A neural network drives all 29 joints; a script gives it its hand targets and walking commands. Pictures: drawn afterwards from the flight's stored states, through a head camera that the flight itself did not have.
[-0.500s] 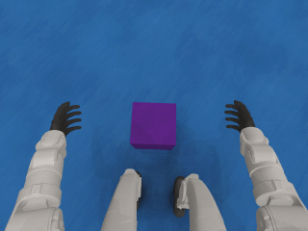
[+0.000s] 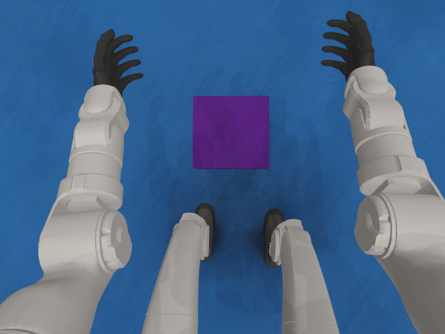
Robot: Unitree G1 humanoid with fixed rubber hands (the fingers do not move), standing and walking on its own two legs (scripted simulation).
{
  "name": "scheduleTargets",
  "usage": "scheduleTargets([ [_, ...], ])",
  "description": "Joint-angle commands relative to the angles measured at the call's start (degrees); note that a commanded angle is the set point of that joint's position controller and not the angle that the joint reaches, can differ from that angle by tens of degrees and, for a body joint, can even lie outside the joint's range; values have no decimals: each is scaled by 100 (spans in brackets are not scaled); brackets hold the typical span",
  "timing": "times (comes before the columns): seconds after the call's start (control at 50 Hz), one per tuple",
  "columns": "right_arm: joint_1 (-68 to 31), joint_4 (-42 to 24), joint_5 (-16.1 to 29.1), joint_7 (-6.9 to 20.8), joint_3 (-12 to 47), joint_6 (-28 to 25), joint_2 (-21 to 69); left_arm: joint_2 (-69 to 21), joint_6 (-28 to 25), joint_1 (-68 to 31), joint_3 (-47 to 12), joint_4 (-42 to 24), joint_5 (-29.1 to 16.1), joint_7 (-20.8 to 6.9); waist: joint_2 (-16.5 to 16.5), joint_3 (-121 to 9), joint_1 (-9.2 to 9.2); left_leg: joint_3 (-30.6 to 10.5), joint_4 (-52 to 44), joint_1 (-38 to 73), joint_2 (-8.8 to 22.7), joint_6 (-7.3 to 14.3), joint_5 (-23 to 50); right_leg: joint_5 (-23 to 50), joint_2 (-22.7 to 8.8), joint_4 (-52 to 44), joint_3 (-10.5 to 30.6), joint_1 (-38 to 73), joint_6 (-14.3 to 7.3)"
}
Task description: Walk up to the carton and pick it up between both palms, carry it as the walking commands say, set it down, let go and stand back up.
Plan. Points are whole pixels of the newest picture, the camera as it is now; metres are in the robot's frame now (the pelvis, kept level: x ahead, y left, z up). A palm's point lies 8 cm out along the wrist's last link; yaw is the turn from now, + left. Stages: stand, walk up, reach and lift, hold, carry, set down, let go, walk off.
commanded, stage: reach and lift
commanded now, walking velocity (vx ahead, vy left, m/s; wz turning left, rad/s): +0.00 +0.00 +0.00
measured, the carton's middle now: (230, 137) +0.45 +0.04 -0.54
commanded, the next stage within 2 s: none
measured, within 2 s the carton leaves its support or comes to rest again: neither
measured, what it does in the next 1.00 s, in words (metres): lowers itself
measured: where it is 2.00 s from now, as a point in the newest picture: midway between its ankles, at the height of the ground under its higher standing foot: (238, 245)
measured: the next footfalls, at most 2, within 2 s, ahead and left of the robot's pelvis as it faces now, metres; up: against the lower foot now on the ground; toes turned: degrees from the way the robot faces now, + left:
none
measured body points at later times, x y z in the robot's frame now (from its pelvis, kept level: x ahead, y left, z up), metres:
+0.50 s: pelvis +0.00 -0.02 -0.07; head +0.31 -0.01 +0.25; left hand +0.48 +0.22 -0.20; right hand +0.52 -0.15 -0.20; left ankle +0.08 +0.12 -0.63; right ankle +0.07 -0.14 -0.63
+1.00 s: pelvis -0.03 -0.01 -0.20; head +0.32 +0.01 +0.09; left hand +0.49 +0.22 -0.35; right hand +0.52 -0.15 -0.36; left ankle +0.08 +0.12 -0.63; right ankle +0.07 -0.14 -0.63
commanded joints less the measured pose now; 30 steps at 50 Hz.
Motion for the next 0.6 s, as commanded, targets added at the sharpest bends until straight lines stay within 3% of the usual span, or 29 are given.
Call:
scheduleTargets([
  [0.0, -959, -558, -29, -28, -213, -385, -570, 457, -322, -1074, 89, -652, 159, 60, 117, -6170, -37, -137, -242, 3659, -575, -298, 2868, 1812, 791, -276, -222, 1858, -13],
  [0.06, -523, -699, -44, -31, -205, -537, -388, 349, -446, -694, 210, -851, 300, 22, 155, -6719, 7, -262, -58, 4015, -582, -255, 4053, 2575, 771, -220, -157, 1746, -6],
  [0.14, -186, -1224, -86, 22, -227, -705, -181, 267, -565, -399, 236, -1108, 457, -67, 16, -7002, -149, -510, 87, 4437, -487, -226, 4990, 3015, 772, -281, -203, 1190, 64],
  [0.18, -331, -1352, -95, 38, -189, -739, -137, 242, -568, -424, 325, -954, 523, -103, -85, -6682, -96, -464, 130, 3951, -483, -238, 4415, 2571, 762, -265, -225, 902, 131],
  [0.26, -914, -1176, -156, -39, -144, -659, 88, 380, -645, -849, 467, -604, 519, -210, -286, -5634, 129, -23, 147, 1443, -604, -304, 2192, 1661, 656, 49, -179, 1168, 206],
  [0.32, -587, -481, -317, -114, -269, -560, 344, 291, -635, -649, 472, -18, 555, -316, -319, -5181, 43, 27, 531, 666, -596, -317, 1914, 1705, 670, 482, -131, 713, 231],
  [0.4, -528, -147, -373, -265, -353, -485, 287, 571, -611, -957, 493, 6, 548, -337, -274, -5637, -105, 161, 1079, 192, -601, -368, 1148, 1100, 689, 967, -197, 572, 224],
  [0.48, -1288, -876, -177, -467, -336, -524, -66, 956, -617, -1610, 339, -381, 351, -228, -33, -6282, -72, 266, 1669, -44, -621, -405, 1026, 999, 742, 1545, -244, 545, 185],
  [0.54, -1832, -1543, 119, -588, -98, -489, -323, 1166, -548, -1980, 41, -750, 15, -104, -121, -7235, -29, 311, 2144, 22, -641, -389, 1070, 1093, 748, 2052, -289, 905, 206],
  [0.58, -1973, -1536, 281, -647, 144, -361, -381, 1280, -446, -2111, -92, -692, -154, -29, -192, -7442, 62, 353, 2408, -104, -630, -372, 808, 832, 719, 2319, -303, 983, 222],
])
